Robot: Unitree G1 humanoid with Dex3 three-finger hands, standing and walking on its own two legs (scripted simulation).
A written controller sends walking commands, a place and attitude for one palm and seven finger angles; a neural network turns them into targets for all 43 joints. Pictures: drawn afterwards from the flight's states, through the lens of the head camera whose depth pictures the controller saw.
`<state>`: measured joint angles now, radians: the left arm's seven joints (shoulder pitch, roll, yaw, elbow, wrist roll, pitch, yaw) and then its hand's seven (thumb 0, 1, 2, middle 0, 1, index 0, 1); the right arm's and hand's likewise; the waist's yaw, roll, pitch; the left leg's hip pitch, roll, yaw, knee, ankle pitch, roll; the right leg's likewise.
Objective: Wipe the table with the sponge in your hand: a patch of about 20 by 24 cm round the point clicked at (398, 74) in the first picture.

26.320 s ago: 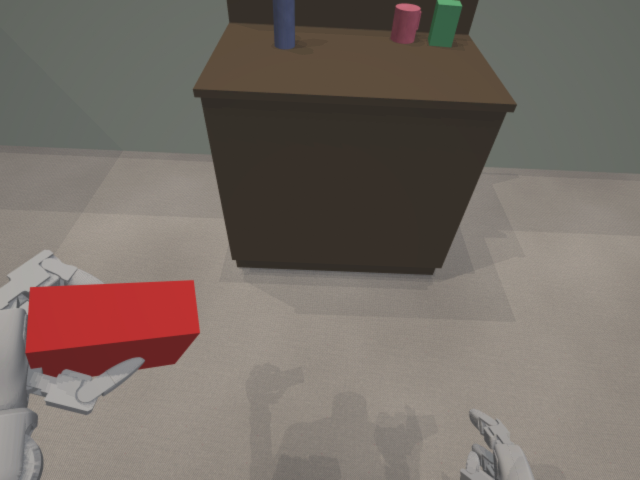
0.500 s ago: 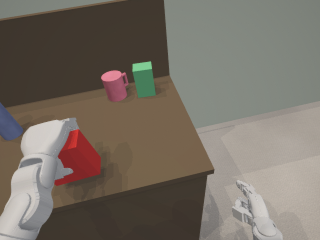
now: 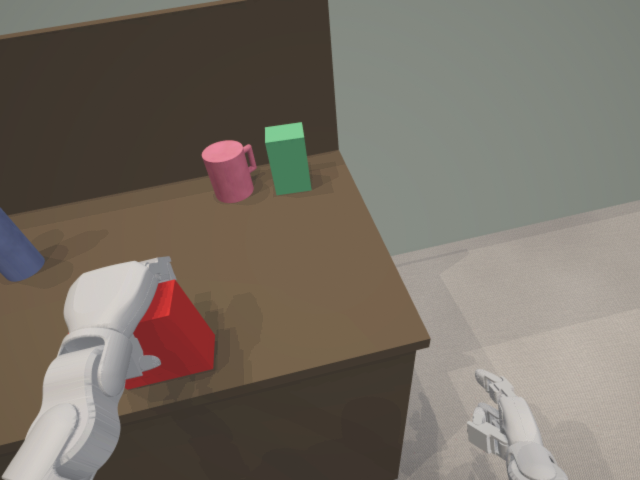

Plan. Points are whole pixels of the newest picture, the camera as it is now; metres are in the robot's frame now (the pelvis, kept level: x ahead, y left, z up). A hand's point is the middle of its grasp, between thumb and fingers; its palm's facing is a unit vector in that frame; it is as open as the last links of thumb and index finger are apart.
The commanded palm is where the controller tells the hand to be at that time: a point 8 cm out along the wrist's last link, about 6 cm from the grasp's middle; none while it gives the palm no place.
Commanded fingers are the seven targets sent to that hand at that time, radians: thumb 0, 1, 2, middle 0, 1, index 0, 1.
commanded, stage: lower the sponge onto the table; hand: left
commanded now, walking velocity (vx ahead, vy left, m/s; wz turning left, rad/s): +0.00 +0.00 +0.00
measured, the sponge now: (158, 346) +0.24 +0.26 +0.06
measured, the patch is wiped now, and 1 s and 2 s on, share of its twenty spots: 0.00 0.00 0.15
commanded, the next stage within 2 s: wipe forward along the first lane in 0.30 s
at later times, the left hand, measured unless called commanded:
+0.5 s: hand (137, 321) +0.24 +0.27 +0.11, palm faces +0.04 -0.06 -1.00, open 9.7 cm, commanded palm +0.22 +0.27 +0.16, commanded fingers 0.00 0.10 1.30 -1.20 -1.60 -1.20 -1.60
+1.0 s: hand (138, 287) +0.29 +0.30 +0.10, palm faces +0.00 -0.02 -1.00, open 9.7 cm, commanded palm +0.27 +0.29 +0.14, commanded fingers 0.00 0.10 1.30 -1.20 -1.60 -1.20 -1.60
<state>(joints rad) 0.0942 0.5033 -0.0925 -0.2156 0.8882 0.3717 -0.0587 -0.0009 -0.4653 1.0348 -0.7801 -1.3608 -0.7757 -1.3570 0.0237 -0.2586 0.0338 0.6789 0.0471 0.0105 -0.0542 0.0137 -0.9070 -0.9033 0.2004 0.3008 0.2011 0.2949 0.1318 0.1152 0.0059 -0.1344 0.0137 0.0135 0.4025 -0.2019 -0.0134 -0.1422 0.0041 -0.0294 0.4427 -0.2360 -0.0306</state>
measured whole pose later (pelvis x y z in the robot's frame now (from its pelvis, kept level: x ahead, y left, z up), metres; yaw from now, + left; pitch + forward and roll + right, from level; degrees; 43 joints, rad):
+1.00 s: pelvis +0.01 -0.01 +0.00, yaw +1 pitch +0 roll +0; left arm -0.12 0.53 -0.02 0.12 0.91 0.28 -0.03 -0.01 -0.48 1.06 -0.78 -1.37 -0.78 -1.35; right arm 0.10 -0.29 0.00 0.70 0.07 0.02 -0.08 0.01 -0.91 -0.90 0.20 0.30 0.20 0.29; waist 0.09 0.10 -0.02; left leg -0.22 0.02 0.00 0.45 -0.22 -0.02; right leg -0.22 0.01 -0.04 0.48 -0.26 -0.04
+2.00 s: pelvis +0.02 +0.01 +0.00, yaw +1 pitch +6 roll +0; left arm -0.56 0.60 -0.03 0.62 0.98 0.18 -0.06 0.01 -0.48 1.07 -0.78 -1.38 -0.77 -1.36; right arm 0.18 -0.29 0.00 0.69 0.09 0.10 -0.07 0.01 -0.91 -0.90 0.20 0.30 0.20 0.29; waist 0.03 0.06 -0.06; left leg -0.35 0.01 0.00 0.49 -0.25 0.01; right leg -0.32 0.00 -0.04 0.47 -0.26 -0.01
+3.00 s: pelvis +0.04 +0.01 +0.00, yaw +1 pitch +5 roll +0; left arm -0.58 0.43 -0.18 0.53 0.97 0.38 0.00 0.00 -0.48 1.07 -0.77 -1.39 -0.76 -1.38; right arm 0.12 -0.28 0.01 0.70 0.09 0.12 -0.05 0.01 -0.91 -0.90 0.20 0.30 0.20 0.29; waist 0.03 0.08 -0.07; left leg -0.29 0.00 -0.01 0.46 -0.26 0.00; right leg -0.27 0.00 -0.05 0.46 -0.28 -0.02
